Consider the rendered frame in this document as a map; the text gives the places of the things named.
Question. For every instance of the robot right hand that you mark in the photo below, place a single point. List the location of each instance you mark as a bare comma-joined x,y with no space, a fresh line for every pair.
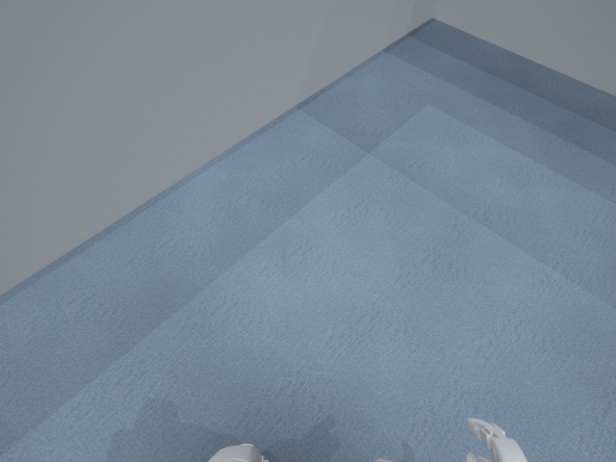
492,437

